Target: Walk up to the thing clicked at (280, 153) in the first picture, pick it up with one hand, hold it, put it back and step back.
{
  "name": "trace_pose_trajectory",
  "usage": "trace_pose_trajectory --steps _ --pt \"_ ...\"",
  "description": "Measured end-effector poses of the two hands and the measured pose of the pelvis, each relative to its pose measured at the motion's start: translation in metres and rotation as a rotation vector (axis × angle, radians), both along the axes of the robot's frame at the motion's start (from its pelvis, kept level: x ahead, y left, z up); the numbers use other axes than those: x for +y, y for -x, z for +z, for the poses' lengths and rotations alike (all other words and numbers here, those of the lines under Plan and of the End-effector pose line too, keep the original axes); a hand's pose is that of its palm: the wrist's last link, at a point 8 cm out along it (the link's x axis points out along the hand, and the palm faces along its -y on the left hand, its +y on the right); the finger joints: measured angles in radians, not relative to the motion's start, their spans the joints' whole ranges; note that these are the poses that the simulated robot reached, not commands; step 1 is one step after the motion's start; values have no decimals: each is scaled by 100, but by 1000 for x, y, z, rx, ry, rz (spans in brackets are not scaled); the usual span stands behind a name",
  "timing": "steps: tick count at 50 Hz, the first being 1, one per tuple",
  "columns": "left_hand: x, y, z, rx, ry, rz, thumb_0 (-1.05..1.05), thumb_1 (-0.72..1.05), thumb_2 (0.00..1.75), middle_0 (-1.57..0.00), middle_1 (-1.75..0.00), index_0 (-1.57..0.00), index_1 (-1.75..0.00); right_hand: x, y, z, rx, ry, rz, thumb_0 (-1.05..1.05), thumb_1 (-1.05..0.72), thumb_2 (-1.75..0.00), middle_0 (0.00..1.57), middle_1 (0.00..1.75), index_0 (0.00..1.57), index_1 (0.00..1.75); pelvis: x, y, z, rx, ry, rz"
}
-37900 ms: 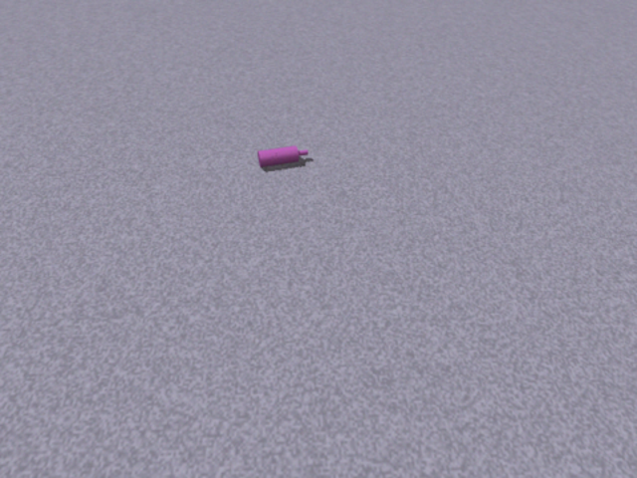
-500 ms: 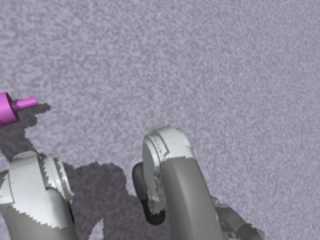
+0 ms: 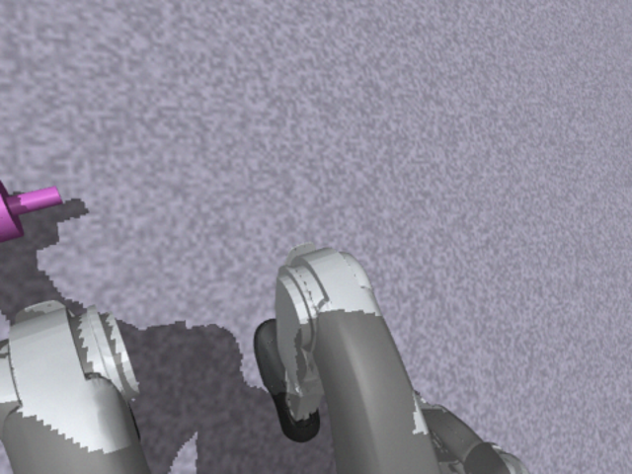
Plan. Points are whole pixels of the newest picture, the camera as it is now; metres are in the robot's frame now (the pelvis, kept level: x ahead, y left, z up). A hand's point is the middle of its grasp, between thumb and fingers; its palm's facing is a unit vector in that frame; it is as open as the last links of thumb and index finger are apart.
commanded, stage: open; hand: left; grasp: from above
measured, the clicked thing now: out of the picture +0.42 +0.31 -0.26
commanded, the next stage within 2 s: withdraw in 0.46 s
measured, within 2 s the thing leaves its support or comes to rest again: neither
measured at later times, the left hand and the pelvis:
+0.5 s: hand out of the picture +0.40 +0.33 -0.25, palm faces -0.45 -0.19 -0.87, open 13.6 cm; pelvis +0.00 +0.00 +0.00, yaw +0 degrees
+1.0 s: hand out of the picture +0.41 +0.36 -0.12, palm faces -0.33 -0.10 -0.94, open 14.0 cm; pelvis +0.00 +0.00 +0.03, yaw +4 degrees
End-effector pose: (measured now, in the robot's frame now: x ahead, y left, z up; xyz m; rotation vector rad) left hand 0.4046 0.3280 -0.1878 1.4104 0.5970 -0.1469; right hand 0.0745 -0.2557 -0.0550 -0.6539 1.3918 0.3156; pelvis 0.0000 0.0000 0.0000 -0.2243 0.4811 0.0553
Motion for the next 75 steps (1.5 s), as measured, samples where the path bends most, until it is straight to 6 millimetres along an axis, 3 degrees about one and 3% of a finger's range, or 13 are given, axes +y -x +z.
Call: trace_pose_trajectory --steps 12,36,42,49,55,59,66,75 --pt "4 2 0 11 9 21 0 -47 102 -11 -103 -12 -102 1 -2 1 -8 -11 3 0 -90 -90 20 30 20 30 0 0 1 0 0 1" --pt "0 -3 5 -36 2 -2 0 -47 101 -9 -105 -10 -104 -3 -2 0 4 -9 -2 0 -90 -90 20 30 20 30 -2 -1 3 7 -5 -2" --pt "9 -9 38 -130 -31 19 0 -48 99 -8 -102 -10 -101 -2 -11 -6 -22 -37 -59 0 -90 -90 20 30 20 30 -3 -3 5 39 -12 7" --pt "25 -3 111 -127 -104 53 0 -49 99 -8 -101 -9 -100 0 -34 -13 -94 -98 -185 0 -90 -90 20 30 20 30 -4 -3 23 92 -41 37" --pt "21 9 171 -31 -96 36 0 -51 100 -8 -100 -9 -101 3 -52 2 -146 -133 -227 0 -91 -90 20 30 20 30 -8 4 55 105 -77 65" --pt "10 15 190 30 -64 6 0 -51 101 -8 -101 -8 -101 0 -56 18 -181 -116 -221 0 -91 -90 20 30 20 30 -11 10 72 98 -94 75" --pt "-1 22 180 68 -19 -59 0 -50 101 -9 -101 -9 -101 -18 -45 35 -202 -14 -194 0 -90 -90 20 30 20 30 -17 18 76 82 -103 80" --pt "10 13 129 25 -24 -73 0 -49 100 -9 -101 -10 -101 -33 -6 21 -123 110 -180 0 -90 -90 20 30 20 29 -16 20 43 61 -88 70"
